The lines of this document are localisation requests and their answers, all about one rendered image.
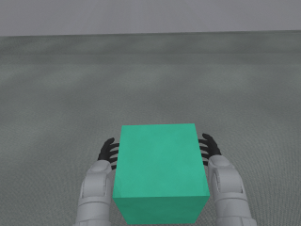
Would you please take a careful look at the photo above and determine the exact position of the robot right forearm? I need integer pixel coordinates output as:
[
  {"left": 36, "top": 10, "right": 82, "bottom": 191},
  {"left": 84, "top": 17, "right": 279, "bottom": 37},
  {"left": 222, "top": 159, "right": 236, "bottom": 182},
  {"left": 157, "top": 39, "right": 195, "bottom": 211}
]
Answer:
[{"left": 208, "top": 154, "right": 258, "bottom": 226}]

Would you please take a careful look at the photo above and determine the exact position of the robot left hand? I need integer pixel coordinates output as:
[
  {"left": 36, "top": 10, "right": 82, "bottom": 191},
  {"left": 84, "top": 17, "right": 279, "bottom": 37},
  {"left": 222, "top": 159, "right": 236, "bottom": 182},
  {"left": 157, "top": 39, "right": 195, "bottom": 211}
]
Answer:
[{"left": 98, "top": 137, "right": 119, "bottom": 170}]

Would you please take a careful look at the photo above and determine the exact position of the robot right hand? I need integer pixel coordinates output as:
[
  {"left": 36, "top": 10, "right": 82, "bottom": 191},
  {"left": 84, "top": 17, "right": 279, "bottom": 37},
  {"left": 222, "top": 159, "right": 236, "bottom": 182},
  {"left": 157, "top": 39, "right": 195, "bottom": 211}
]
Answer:
[{"left": 198, "top": 133, "right": 222, "bottom": 166}]

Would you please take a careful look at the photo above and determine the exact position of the robot left forearm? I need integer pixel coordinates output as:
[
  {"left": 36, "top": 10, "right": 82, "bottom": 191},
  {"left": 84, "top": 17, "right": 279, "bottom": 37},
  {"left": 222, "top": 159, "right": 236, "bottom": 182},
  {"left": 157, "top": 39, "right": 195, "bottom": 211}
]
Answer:
[{"left": 72, "top": 160, "right": 113, "bottom": 226}]

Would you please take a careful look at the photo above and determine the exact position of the carton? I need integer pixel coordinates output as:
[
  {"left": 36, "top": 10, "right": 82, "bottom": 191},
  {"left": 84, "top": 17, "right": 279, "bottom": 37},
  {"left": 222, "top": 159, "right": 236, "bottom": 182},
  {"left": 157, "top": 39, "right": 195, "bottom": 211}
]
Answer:
[{"left": 112, "top": 123, "right": 211, "bottom": 225}]

